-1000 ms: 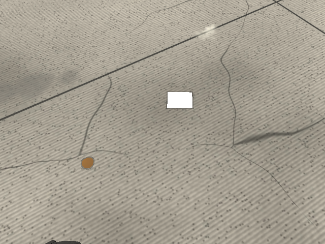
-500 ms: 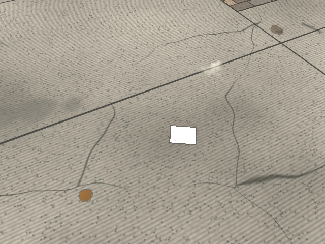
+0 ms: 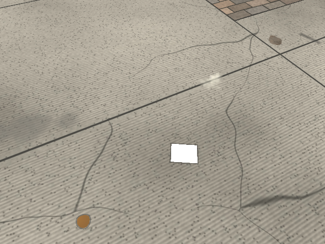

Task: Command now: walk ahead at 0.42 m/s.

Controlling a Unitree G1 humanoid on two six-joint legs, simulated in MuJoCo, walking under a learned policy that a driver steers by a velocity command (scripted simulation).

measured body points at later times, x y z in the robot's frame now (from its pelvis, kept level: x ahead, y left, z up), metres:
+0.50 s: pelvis +0.26 -0.07 +0.00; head +0.28 -0.07 +0.45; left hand +0.33 +0.19 -0.14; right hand +0.33 -0.34 -0.14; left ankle +0.23 +0.09 -0.65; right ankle +0.30 -0.15 -0.74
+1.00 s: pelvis +0.54 -0.01 -0.01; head +0.57 +0.00 +0.44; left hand +0.59 +0.26 -0.15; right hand +0.65 -0.28 -0.12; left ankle +0.62 +0.09 -0.74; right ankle +0.42 -0.14 -0.65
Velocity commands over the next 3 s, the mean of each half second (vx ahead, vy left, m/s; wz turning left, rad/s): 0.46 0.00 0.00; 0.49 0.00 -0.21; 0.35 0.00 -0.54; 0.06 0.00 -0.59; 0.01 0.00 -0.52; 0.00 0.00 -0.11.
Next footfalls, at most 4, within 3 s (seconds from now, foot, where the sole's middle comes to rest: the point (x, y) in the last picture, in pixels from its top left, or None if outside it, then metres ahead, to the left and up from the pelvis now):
0.30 right None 0.34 -0.15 -0.78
0.86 left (138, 213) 0.66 0.09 -0.78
1.38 right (202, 175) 0.85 -0.22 -0.78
1.90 left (165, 154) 0.97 -0.04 -0.78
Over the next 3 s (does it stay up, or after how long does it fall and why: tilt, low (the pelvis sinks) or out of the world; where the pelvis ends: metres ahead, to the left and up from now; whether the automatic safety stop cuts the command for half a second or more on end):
stays up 0.82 -0.12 -0.01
